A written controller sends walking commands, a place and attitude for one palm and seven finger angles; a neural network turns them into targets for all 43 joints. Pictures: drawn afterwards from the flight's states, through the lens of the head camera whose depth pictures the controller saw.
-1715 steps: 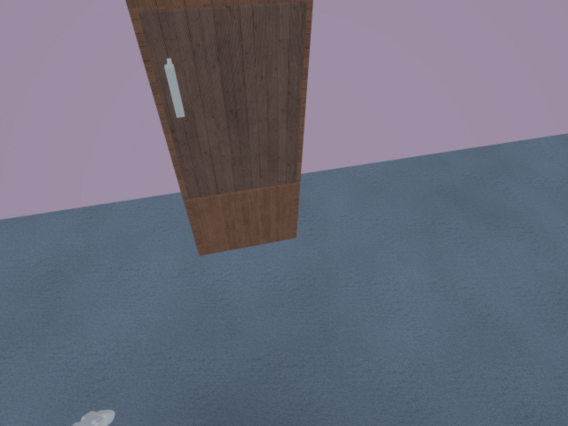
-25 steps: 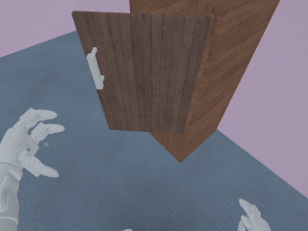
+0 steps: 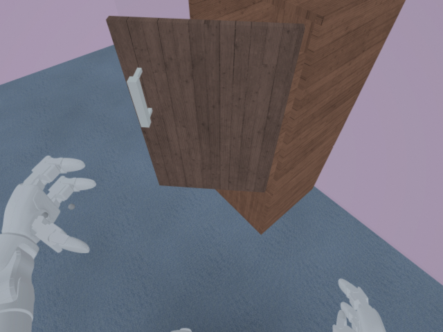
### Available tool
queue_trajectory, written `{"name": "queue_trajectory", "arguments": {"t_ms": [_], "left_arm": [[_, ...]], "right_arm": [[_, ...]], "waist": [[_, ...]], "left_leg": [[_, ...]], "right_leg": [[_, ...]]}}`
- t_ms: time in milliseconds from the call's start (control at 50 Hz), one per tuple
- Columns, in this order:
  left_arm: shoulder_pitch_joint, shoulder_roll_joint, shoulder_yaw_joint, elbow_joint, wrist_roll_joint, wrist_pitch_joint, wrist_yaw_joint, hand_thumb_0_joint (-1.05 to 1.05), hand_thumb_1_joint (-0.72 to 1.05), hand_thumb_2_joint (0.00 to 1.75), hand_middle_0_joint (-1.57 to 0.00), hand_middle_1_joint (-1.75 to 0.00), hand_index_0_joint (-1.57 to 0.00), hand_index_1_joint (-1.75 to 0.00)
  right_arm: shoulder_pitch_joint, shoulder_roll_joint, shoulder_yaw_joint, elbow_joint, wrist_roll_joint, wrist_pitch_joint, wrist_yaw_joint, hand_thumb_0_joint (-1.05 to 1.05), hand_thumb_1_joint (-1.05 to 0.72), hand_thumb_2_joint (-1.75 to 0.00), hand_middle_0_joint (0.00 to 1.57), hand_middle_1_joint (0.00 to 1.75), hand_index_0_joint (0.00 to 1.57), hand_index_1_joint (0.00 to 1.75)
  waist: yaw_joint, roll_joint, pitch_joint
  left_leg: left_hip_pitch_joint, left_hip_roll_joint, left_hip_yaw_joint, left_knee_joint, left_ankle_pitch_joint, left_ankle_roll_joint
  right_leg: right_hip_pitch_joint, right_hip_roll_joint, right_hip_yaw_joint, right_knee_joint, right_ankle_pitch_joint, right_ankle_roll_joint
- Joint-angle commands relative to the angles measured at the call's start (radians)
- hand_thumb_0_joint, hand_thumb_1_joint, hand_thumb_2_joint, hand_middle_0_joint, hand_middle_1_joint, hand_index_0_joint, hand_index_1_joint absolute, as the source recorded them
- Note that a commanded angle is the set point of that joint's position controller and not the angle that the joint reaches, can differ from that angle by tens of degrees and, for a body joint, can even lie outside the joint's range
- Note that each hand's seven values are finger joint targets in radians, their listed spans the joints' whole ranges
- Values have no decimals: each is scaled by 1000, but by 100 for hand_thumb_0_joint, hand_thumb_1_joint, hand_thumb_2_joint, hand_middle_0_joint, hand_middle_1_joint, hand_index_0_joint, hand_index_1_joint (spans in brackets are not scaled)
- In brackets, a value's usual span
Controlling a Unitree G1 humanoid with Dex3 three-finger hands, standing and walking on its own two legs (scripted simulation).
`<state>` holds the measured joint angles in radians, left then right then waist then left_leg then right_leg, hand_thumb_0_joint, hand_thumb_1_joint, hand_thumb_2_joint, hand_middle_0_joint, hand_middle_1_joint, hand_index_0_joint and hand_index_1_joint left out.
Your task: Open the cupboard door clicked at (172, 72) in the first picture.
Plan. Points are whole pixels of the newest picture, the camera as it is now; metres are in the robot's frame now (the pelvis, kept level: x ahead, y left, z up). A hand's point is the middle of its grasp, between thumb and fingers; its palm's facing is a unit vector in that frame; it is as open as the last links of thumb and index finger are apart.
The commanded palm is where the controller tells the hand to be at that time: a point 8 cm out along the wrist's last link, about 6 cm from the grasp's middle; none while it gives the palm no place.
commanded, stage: move the hooked fingers beside the handle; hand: left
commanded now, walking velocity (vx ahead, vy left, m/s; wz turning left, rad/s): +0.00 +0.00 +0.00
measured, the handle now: (142, 98) +0.60 +0.23 +0.06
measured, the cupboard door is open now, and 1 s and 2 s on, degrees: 45 45 45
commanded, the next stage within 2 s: none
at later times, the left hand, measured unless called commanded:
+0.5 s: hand (82, 166) +0.38 +0.29 +0.08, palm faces +0.00 -1.00 -0.01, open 13.9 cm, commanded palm +0.36 +0.33 +0.08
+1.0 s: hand (96, 137) +0.45 +0.29 +0.08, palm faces -0.02 -1.00 +0.00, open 13.9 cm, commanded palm +0.44 +0.34 +0.07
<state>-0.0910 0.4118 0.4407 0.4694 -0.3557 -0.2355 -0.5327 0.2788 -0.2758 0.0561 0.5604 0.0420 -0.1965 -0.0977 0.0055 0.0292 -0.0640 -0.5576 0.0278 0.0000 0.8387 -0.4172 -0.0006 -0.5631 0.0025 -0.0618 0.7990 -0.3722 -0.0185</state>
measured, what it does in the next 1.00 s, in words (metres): stands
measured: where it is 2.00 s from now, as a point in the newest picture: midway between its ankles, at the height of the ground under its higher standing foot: outside the picture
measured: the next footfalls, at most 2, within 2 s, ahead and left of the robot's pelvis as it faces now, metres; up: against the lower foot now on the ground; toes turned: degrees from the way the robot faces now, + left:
none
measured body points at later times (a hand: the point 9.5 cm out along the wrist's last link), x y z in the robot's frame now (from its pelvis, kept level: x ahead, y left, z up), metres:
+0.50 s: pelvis +0.00 +0.01 -0.01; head +0.07 +0.03 +0.44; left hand +0.37 +0.34 +0.08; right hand +0.09 -0.25 -0.10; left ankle +0.00 +0.12 -0.70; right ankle +0.02 -0.11 -0.70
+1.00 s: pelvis -0.01 +0.02 -0.02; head +0.10 +0.04 +0.42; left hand +0.45 +0.34 +0.08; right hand +0.04 -0.26 -0.12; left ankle +0.00 +0.12 -0.70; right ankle +0.02 -0.11 -0.70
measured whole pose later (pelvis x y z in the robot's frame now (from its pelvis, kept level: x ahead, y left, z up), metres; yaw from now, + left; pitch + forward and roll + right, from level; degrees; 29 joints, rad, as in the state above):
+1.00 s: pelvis -0.01 +0.02 -0.02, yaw -2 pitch +17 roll -3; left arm -0.77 0.67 0.51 1.14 -0.17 -0.32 -0.54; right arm 0.38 -0.29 0.06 0.59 0.02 -0.02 -0.06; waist -0.11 0.00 -0.08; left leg -0.81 0.04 0.01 0.96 -0.45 0.02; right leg -0.80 0.01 -0.05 0.88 -0.37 0.00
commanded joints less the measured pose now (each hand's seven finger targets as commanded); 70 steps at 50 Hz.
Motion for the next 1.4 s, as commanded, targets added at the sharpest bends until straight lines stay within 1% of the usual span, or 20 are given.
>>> {"name": "queue_trajectory", "arguments": {"t_ms": [0,80,140,180,240,280,360,440,500,540,600,660,740,820,920,1000,1060,1240,1340,1380], "left_arm": [[-392,320,96,-137,-11,-68,-2,0,-50,30,-30,-120,-30,-120],[-523,293,32,-134,9,-94,-9,0,-50,30,-30,-120,-30,-120],[-508,348,77,-59,27,-94,-5,0,-50,30,-30,-120,-30,-120],[-517,322,54,-8,24,-78,-11,0,-50,30,-30,-120,-30,-120],[-515,355,85,79,31,-54,-5,0,-50,30,-30,-120,-30,-120],[-529,414,130,110,37,-53,-3,0,-50,30,-30,-120,-30,-120],[-536,431,147,74,48,-90,2,0,-50,30,-30,-120,-30,-120],[-675,381,81,116,50,-115,-9,0,-50,30,-30,-120,-30,-120],[-753,421,95,138,60,-122,-16,0,-50,30,-30,-120,-30,-120],[-752,418,87,194,69,-114,-19,0,-50,30,-30,-120,-30,-120],[-839,483,111,255,93,-114,-21,0,-50,30,-30,-120,-30,-120],[-886,476,92,297,110,-126,-13,0,-50,30,-30,-120,-30,-120],[-929,527,126,327,120,-151,-5,0,-50,30,-30,-120,-30,-120],[-981,514,97,407,133,-147,-15,0,-50,30,-30,-120,-30,-120],[-1056,591,123,478,160,-135,-15,0,-50,30,-30,-120,-30,-120],[-1140,642,144,464,173,-165,-11,0,-50,30,-30,-120,-30,-120],[-1179,664,141,523,188,-163,-13,0,-50,30,-30,-120,-30,-120],[-1304,697,94,609,235,-117,-8,0,-50,30,-30,-120,-30,-120],[-1363,811,161,588,257,-130,12,0,-50,30,-30,-120,-30,-120],[-1361,811,152,621,266,-125,12,0,-50,30,-30,-120,-30,-120]], "right_arm": [[-7,-151,-63,-107,0,-42,-18,0,-90,-90,20,30,20,30],[-3,-148,-59,-100,1,-45,-23,0,-90,-90,20,30,20,30],[21,-153,-63,-87,-1,-37,-22,0,-90,-90,20,30,20,30],[29,-156,-62,-89,-3,-31,-18,0,-90,-90,20,30,20,30],[39,-164,-64,-92,-1,-14,-10,0,-90,-90,20,30,20,30],[54,-173,-66,-96,-6,-1,-3,0,-90,-90,20,30,20,30],[80,-171,-77,-110,-9,19,12,0,-90,-90,20,30,20,30],[101,-173,-77,-90,-7,36,14,0,-90,-90,20,30,20,30],[127,-183,-84,-73,-10,46,9,0,-90,-90,20,30,20,30],[136,-184,-82,-63,-10,55,8,0,-90,-90,20,30,20,30],[150,-191,-79,-50,-15,72,9,0,-90,-90,20,30,20,30],[155,-188,-77,-51,-15,83,13,0,-90,-90,20,30,20,30],[181,-194,-80,-46,-22,103,20,0,-90,-90,20,30,20,30],[189,-195,-76,-43,-20,126,25,0,-90,-90,20,30,20,30],[216,-206,-75,-37,-23,156,24,0,-90,-90,20,30,20,30],[237,-209,-75,-29,-31,172,24,0,-90,-90,20,30,20,30],[245,-210,-69,-19,-30,184,22,0,-90,-90,20,30,20,30],[289,-222,-56,-3,-35,216,18,0,-90,-90,20,30,20,30],[327,-229,-53,-4,-45,230,20,0,-90,-90,20,30,20,30],[334,-229,-47,-7,-46,240,24,0,-90,-90,20,30,20,30]], "waist": [[-40,-12,-196],[-47,102,-245],[-36,71,-299],[-37,57,-299],[-32,31,-280],[-15,37,-294],[-15,52,-365],[-62,73,-316],[-66,80,-371],[-70,79,-360],[-77,79,-367],[-82,106,-350],[-80,104,-430],[-100,117,-397],[-121,72,-390],[-127,128,-458],[-146,108,-437],[-196,158,-420],[-192,193,-540],[-199,206,-528]], "left_leg": [[29,-31,-8,-100,194,23],[84,-33,-13,-101,197,21],[83,-29,-21,-100,233,19],[80,-27,-23,-96,253,18],[34,-27,-16,-99,243,16],[19,-27,-16,-92,275,15],[42,-23,-6,-80,350,16],[52,-15,-16,-75,312,16],[80,-12,-29,-68,334,13],[72,-12,-26,-62,341,14],[36,-12,-29,-51,320,16],[33,-11,-33,-49,310,14],[63,-4,-40,-27,370,9],[34,-3,-35,-20,351,13],[-22,-1,-32,-4,317,24],[10,0,-37,15,346,22],[-44,1,-37,26,299,29],[-56,8,-52,42,280,33],[-31,11,-54,75,376,32],[-28,11,-56,81,403,29]], "right_leg": [[120,11,71,-117,160,4],[89,15,58,-97,155,-9],[109,15,46,-82,193,-9],[100,20,40,-72,218,-11],[101,15,37,-71,222,-6],[120,19,37,-56,250,-14],[134,23,39,-38,322,-9],[43,34,30,-40,267,-9],[36,33,28,-32,265,-12],[24,32,26,-32,273,-11],[16,31,30,-22,260,-12],[-19,31,24,-17,235,-13],[-18,37,24,1,264,-12],[-49,38,24,4,253,-10],[-56,40,31,7,250,-5],[-65,44,37,19,256,-7],[-71,43,42,17,233,-2],[-166,45,35,15,187,1],[-130,49,37,39,260,1],[-150,55,31,44,273,-2]]}}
